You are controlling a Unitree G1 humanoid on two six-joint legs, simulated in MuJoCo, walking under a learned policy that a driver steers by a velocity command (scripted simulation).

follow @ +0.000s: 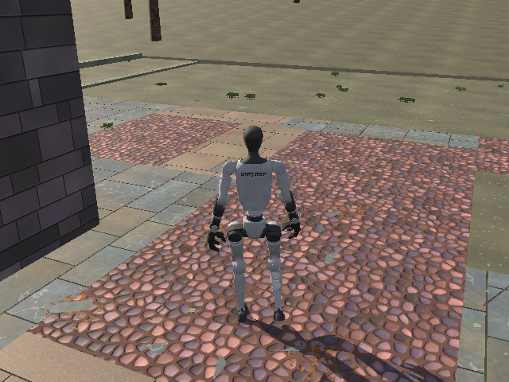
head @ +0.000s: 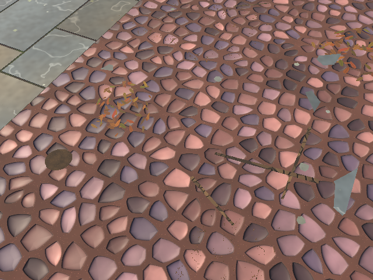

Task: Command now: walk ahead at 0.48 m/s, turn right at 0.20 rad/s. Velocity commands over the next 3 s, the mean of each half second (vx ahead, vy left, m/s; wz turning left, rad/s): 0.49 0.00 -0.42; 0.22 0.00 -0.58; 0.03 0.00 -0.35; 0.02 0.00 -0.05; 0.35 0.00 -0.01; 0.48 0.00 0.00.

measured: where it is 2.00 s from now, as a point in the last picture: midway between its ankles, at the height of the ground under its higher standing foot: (224, 270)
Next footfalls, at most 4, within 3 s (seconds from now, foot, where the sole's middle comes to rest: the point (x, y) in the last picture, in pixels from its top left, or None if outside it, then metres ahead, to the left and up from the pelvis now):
0.42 right None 0.40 -0.16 -0.77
0.86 left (212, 226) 0.68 -0.07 -0.77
1.30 right None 0.46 -0.23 -0.77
1.62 left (203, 241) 0.62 -0.04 -0.77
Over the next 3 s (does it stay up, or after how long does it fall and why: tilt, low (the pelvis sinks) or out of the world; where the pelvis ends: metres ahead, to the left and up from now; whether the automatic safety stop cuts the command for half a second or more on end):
stays up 0.85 -0.35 0.01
